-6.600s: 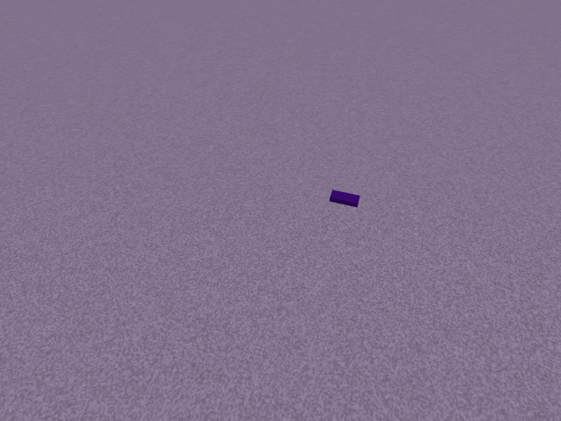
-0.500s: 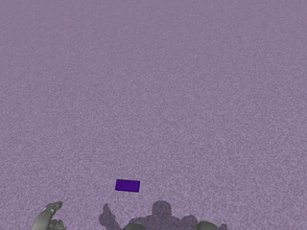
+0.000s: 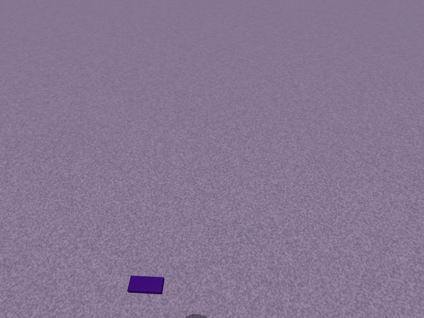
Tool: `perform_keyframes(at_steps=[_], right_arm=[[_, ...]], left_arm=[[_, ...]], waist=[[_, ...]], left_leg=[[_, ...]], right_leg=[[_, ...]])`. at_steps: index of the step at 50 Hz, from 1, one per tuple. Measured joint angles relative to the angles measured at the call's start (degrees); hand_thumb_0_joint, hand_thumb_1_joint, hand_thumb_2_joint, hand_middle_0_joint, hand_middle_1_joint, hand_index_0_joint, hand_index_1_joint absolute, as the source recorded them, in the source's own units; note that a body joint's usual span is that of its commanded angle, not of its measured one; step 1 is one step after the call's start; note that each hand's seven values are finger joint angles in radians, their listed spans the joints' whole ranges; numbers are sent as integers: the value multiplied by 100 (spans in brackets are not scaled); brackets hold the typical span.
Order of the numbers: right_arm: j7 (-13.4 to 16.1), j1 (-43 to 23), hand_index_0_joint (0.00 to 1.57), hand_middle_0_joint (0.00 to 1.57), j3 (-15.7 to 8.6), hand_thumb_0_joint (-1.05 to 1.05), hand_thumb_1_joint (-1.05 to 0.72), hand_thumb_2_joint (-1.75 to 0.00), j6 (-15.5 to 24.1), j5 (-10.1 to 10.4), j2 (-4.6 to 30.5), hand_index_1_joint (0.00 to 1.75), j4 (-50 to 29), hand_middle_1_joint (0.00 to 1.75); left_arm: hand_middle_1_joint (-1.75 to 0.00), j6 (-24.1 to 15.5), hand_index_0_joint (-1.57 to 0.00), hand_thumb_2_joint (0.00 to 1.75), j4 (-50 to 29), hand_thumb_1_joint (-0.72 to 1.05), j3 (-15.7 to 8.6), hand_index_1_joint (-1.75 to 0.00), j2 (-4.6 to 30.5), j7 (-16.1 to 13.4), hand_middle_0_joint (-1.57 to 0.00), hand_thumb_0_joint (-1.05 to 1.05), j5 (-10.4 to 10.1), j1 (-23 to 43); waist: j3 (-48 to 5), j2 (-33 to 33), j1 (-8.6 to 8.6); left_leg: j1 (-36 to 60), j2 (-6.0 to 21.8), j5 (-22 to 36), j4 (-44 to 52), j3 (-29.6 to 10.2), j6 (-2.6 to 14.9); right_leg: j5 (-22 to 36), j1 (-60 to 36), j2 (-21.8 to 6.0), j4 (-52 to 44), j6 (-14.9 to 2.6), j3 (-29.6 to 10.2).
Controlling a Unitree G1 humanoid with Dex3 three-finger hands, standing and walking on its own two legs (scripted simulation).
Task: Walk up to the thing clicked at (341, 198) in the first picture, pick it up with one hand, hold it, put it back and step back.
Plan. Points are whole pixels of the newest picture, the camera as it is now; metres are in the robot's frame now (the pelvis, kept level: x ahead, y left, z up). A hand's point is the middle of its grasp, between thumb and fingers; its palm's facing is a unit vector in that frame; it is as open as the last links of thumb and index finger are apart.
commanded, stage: walk up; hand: left
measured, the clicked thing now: (146, 284) +0.43 +0.31 -0.73
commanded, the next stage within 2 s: none
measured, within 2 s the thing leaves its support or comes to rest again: neither
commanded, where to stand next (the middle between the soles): +0.07 +0.02 m, yaw -1 degrees
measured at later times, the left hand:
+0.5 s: hand out of the picture +0.04 +0.35 -0.13, palm faces +0.03 -0.87 -0.49, open 7.4 cm
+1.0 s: hand out of the picture +0.11 +0.30 -0.15, palm faces +0.03 -0.89 -0.45, open 7.3 cm
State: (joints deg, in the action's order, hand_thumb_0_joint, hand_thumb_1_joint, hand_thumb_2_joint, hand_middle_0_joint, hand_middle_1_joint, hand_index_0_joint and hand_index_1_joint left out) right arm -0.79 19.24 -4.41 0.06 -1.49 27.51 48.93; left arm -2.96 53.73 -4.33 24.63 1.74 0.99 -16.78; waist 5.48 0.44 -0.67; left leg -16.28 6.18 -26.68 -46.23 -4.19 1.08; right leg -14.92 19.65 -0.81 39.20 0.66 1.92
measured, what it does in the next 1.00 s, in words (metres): steps on the spot: left foot, then right foot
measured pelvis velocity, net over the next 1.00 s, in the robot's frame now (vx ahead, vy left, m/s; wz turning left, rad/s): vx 0.01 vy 0.02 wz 0.07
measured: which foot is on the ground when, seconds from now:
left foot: up 0.00-0.36, down 0.38-0.74, up 0.76-1.00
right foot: down 0.00-0.40, up 0.42-0.70, down 0.72-1.00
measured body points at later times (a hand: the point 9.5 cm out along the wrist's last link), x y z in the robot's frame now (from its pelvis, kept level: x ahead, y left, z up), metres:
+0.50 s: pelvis -0.01 +0.04 -0.01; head +0.01 +0.03 +0.44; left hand +0.04 +0.40 -0.10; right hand +0.05 -0.27 -0.13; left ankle -0.01 +0.18 -0.71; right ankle +0.06 -0.10 -0.66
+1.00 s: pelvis +0.01 +0.02 -0.01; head +0.07 +0.00 +0.43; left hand +0.11 +0.34 -0.12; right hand +0.13 -0.31 -0.14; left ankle +0.00 +0.16 -0.69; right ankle +0.14 -0.12 -0.71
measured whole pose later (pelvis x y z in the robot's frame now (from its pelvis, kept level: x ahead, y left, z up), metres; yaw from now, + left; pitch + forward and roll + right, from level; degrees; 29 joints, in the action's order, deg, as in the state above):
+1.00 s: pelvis +0.01 +0.02 -0.01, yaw +4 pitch -2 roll +0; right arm -1.6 9.2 -4.3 -3.5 -2.0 25.9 49.3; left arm -1.6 51.2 -1.8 21.6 -2.2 1.1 -6.6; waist 9.2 2.4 -0.1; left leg -24.4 1.7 -31.6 -57.6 -1.1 1.5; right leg -11.9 30.8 -3.2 44.3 0.8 -0.5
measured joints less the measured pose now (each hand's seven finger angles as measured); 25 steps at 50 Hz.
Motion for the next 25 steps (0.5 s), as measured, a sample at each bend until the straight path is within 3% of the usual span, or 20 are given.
perform_keyframes(at_steps=[2,5,12,14,17,19,20,22,25], right_arm=[[55,-152,21,20,-36,1,-90,-90,-225,36,-1,30,53,30],[22,-338,20,20,-75,1,-91,-90,-380,22,15,30,-3,30],[-160,-531,21,20,-140,1,-91,-90,-531,-55,-24,30,-258,30],[-173,-535,21,20,-123,1,-91,-90,-489,5,-68,30,-177,30],[-203,-484,21,20,-36,1,-91,-90,-382,82,-171,30,44,30],[-200,-443,21,20,16,1,-91,-90,-310,82,-213,30,151,30],[-191,-448,21,20,13,1,-91,-90,-234,49,-278,30,194,30],[-207,-301,21,20,52,1,-91,-90,-37,-6,-355,30,162,30],[-167,-75,21,20,137,1,-91,-90,184,2,-472,30,249,30]], left_arm=[[-30,-41,-20,90,-66,91,99,-30,-116,-129,-20,0,14,104],[-30,-58,-21,90,-183,90,213,-30,-291,-287,-20,0,-21,233],[-30,-83,-21,90,-450,90,142,-30,-249,-551,-21,0,-30,355],[-30,-57,-21,90,-501,90,84,-30,-176,-537,-21,0,25,381],[-30,46,-21,90,-565,90,28,-30,-20,-426,-21,0,108,416],[-30,142,-21,90,-577,90,27,-30,81,-359,-21,0,69,434],[-30,181,-21,90,-562,90,6,-30,151,-323,-20,0,79,431],[-30,281,-20,90,-387,90,-7,-30,172,-298,-20,0,63,341],[-30,320,-20,90,-94,91,58,-30,181,-186,-20,0,25,273]], waist=[[50,156,8],[136,425,-11],[259,782,31],[243,776,84],[135,625,206],[68,493,264],[95,310,272],[6,107,216],[-81,-101,5]], left_leg=[[-389,-333,-444,-805,-379,20],[-931,-683,-405,-1770,-548,-25],[-1555,-877,279,-2862,-731,-230],[-1397,-764,344,-2376,-645,-248],[-865,-554,-32,-952,-204,-259],[-432,-542,153,-47,124,-229],[-351,-653,315,51,238,-234],[-361,-733,180,-127,354,-155],[-102,-707,222,228,321,11]], right_leg=[[-180,90,-2,188,-42,50],[-187,76,-68,126,-61,107],[-175,220,-353,241,-2,101],[-214,260,-463,313,-2,82],[-358,386,-625,542,-45,23],[-485,534,-712,814,0,-45],[-792,642,-799,1099,-76,-178],[-1612,922,-563,1903,-228,-571],[-1107,1289,-160,2622,-277,-750]])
